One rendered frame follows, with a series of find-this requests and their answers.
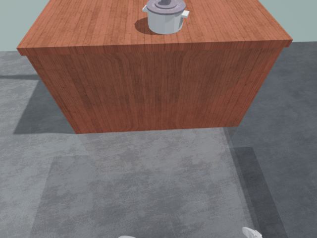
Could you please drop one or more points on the robot right hand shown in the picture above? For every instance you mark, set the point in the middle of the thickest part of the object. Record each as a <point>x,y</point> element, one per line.
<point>251,233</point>

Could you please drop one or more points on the lid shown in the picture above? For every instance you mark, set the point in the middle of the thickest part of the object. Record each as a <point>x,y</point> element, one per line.
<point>157,7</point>

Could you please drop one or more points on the table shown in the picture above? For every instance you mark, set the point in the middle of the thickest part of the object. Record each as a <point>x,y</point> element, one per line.
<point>108,72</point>

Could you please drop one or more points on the pot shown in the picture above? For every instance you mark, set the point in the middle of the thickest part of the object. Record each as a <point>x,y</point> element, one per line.
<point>165,24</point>

